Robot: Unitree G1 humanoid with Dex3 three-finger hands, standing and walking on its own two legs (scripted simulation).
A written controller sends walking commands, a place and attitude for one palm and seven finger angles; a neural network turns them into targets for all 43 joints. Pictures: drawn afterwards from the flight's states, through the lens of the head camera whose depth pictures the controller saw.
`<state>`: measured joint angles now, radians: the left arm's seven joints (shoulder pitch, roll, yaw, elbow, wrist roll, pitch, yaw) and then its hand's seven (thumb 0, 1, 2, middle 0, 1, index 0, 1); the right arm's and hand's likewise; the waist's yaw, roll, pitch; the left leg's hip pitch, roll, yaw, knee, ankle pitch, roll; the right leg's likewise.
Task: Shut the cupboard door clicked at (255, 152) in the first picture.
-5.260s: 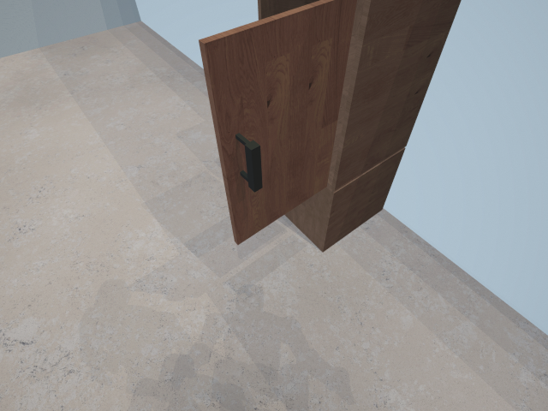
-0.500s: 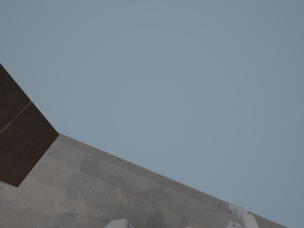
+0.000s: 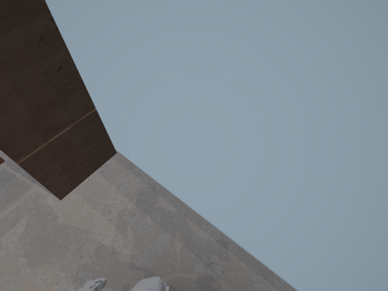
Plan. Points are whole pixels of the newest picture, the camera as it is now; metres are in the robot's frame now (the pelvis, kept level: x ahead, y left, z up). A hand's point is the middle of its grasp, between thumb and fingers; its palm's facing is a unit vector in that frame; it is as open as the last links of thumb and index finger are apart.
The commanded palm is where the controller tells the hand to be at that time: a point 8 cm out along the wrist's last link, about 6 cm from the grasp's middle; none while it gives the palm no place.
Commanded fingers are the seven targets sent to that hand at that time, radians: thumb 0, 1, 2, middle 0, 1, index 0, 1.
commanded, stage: turn to face it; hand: left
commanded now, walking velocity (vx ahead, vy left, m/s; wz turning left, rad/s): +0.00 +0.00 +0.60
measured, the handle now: out of the picture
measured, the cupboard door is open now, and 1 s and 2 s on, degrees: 92 92 92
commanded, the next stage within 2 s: take the last steps up to it in 1.42 s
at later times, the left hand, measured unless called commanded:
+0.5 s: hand out of the picture +0.02 +0.19 -0.15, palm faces +0.31 -0.90 -0.30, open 7.4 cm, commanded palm none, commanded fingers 0.00 0.90 0.90 -0.20 -0.30 -0.20 -0.30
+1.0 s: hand out of the picture -0.02 +0.19 -0.15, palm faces +0.58 -0.76 -0.31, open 7.4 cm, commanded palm none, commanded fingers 0.00 0.90 0.90 -0.20 -0.30 -0.20 -0.30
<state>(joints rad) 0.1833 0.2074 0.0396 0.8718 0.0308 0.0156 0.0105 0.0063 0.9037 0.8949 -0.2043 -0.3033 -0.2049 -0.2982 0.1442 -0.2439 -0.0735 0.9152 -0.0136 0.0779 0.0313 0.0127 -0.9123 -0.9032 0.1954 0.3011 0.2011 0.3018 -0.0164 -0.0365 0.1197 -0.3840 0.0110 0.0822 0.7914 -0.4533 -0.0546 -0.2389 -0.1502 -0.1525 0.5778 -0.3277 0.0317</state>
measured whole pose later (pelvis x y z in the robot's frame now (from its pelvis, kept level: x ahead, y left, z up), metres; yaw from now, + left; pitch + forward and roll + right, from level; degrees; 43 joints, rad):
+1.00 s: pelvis +0.02 -0.05 -0.01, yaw +36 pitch +2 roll +1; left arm 0.15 0.26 0.07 0.86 0.02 0.03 0.00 0.01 0.91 0.90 -0.20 -0.30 -0.20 -0.30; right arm 0.18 -0.23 -0.07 0.91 -0.02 0.07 0.01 0.01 -0.91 -0.90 0.20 0.30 0.21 0.30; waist -0.01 0.01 0.08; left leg -0.38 -0.03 -0.12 0.61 -0.28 -0.03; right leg -0.29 -0.04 -0.02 0.58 -0.32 0.03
